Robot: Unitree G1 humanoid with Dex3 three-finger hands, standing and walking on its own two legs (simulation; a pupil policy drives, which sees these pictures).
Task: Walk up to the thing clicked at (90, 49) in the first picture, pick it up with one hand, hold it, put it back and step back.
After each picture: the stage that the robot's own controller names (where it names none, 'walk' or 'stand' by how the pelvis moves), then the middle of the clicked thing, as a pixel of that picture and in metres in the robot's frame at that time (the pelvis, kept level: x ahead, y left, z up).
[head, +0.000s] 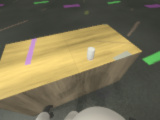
stand; (90, 53) +0.58 +0.03 -0.02
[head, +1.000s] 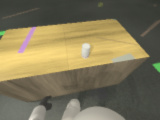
sink last; (85, 51) +0.53 +0.08 +0.01
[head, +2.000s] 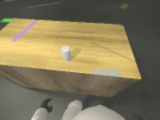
rise first; (66, 54) +0.46 +0.22 +0.02
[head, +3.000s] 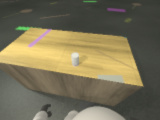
stand; (75, 59) +0.49 +0.17 -0.02
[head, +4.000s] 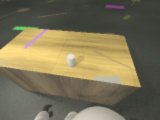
stand; (71, 61) +0.47 +0.19 -0.02
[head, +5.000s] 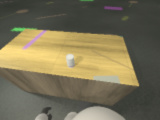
stand; (70, 61) +0.47 +0.20 -0.02
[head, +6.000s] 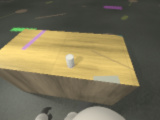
stand; (70, 61) +0.47 +0.20 -0.02
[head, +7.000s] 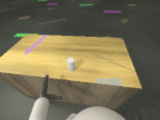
rise first; (71, 64) +0.45 +0.21 -0.02
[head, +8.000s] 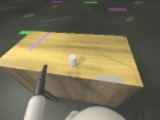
go down; (73, 61) +0.47 +0.21 -0.02
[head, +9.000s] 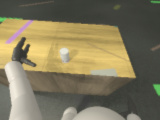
go down; (64, 55) +0.48 +0.20 +0.00
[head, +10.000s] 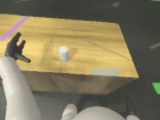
go down; (64, 54) +0.46 +0.19 +0.02
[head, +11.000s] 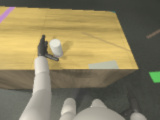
close in; (56, 49) +0.47 +0.21 +0.05
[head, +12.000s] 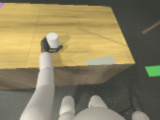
lift; (54, 43) +0.51 +0.20 +0.07
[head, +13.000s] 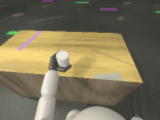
lift; (63, 61) +0.33 +0.18 +0.17
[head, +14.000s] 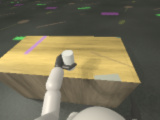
hold; (69, 60) +0.34 +0.16 +0.17
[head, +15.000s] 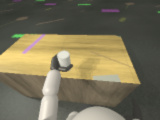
hold; (64, 61) +0.33 +0.18 +0.17
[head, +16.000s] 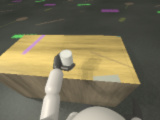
hold; (67, 60) +0.33 +0.16 +0.17
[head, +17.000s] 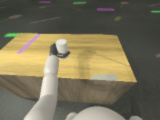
crouch; (62, 49) +0.42 +0.20 +0.18
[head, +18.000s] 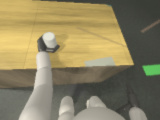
lower; (51, 43) +0.50 +0.22 +0.05
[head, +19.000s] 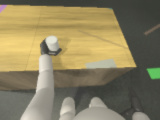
lower; (53, 46) +0.49 +0.21 +0.06
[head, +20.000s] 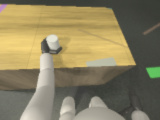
lower; (54, 45) +0.49 +0.21 +0.06
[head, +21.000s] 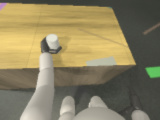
lower; (53, 44) +0.50 +0.21 +0.06
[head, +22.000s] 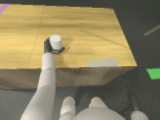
loosen; (57, 45) +0.49 +0.20 +0.06
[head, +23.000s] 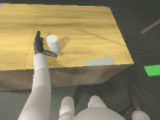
withdraw; (54, 45) +0.50 +0.20 +0.06
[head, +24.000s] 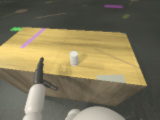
sink last; (74, 58) +0.47 +0.18 +0.02
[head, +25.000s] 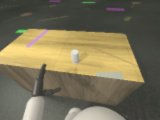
stand; (75, 56) +0.50 +0.18 +0.02
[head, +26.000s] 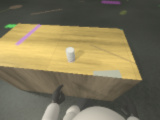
stand; (70, 55) +0.48 +0.19 +0.03
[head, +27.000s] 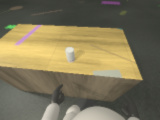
stand; (70, 54) +0.48 +0.20 +0.04
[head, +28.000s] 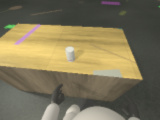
stand; (70, 54) +0.49 +0.19 +0.04
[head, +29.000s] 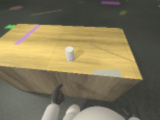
stand; (70, 54) +0.49 +0.20 +0.04
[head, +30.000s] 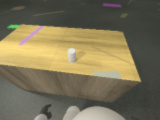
stand; (72, 55) +0.49 +0.19 +0.01
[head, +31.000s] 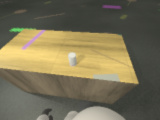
walk; (72, 59) +0.49 +0.19 -0.02
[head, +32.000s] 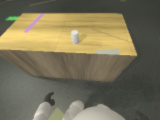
walk; (75, 37) +0.66 +0.19 +0.00
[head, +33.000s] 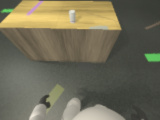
walk; (72, 16) +0.98 +0.28 +0.00
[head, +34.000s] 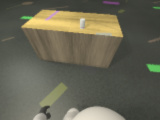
stand; (82, 23) +1.11 +0.20 -0.01
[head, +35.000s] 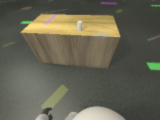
stand; (79, 26) +1.11 +0.21 -0.02
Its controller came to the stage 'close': yes
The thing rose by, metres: 0.21
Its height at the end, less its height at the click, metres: +0.00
